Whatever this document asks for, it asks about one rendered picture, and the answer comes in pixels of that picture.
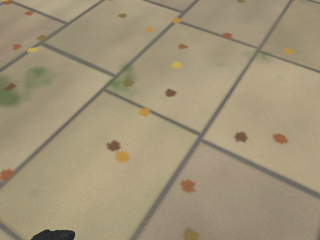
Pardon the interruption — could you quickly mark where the left robot hand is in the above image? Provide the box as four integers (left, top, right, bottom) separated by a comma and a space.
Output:
31, 229, 75, 240

